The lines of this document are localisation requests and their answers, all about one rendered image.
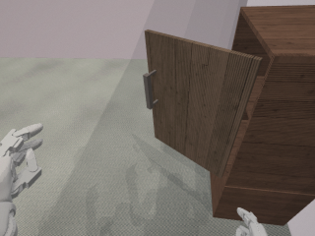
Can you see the right robot hand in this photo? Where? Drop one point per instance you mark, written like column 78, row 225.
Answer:
column 255, row 228

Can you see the cupboard door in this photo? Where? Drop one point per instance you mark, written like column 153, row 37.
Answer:
column 202, row 92

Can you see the robot left forearm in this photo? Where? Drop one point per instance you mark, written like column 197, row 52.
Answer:
column 8, row 225

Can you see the left robot hand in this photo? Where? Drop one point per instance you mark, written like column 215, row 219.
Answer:
column 13, row 152

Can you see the handle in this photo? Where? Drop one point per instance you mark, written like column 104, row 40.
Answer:
column 148, row 89

